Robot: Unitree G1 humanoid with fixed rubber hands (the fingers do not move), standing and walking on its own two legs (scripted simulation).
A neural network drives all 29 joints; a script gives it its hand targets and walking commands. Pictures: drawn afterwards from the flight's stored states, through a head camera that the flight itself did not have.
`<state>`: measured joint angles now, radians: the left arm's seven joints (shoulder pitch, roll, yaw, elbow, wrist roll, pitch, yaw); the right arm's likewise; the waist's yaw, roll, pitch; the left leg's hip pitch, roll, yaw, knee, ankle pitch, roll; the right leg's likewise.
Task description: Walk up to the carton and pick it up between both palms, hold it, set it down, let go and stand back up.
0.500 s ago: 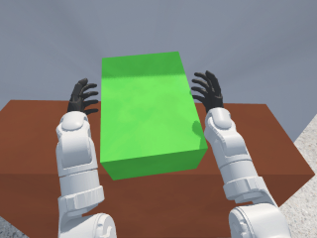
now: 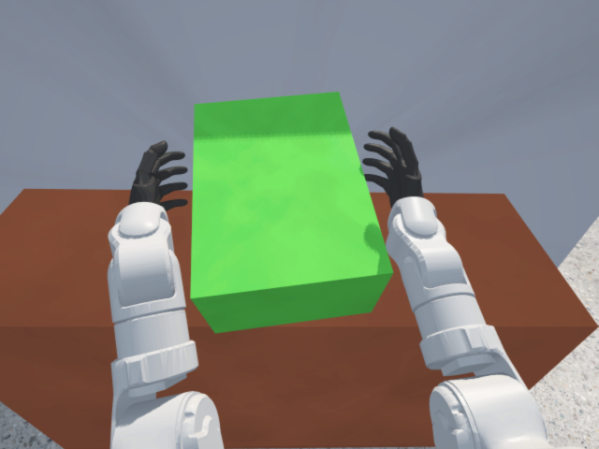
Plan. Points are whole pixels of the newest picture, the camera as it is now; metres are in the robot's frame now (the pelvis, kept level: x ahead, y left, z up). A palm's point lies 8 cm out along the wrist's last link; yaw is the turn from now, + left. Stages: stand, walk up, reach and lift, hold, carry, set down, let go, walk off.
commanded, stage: hold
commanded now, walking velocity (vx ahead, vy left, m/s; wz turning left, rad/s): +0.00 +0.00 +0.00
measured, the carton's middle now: (280, 205) +0.43 +0.00 +0.13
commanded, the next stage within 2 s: none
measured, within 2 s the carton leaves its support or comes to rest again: neither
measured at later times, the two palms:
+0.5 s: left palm (148, 210) +0.35 +0.16 +0.20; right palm (403, 198) +0.35 -0.15 +0.19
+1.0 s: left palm (144, 211) +0.35 +0.17 +0.20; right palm (400, 197) +0.35 -0.15 +0.19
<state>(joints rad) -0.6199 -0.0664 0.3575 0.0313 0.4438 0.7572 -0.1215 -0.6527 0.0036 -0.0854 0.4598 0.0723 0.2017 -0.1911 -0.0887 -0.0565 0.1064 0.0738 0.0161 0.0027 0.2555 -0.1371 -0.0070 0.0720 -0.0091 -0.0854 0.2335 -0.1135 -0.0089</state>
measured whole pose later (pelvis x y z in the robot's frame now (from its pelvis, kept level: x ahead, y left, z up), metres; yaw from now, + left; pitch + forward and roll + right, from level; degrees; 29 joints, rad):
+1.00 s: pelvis +0.01 +0.00 +0.00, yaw +0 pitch -12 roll -1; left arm -0.55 -0.07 0.32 -0.05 0.44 0.76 -0.11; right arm -0.59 0.00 -0.04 0.40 0.13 0.19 -0.21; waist -0.10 -0.06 0.11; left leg 0.09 0.02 0.00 0.28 -0.16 -0.01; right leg 0.11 -0.01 -0.09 0.22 -0.12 -0.01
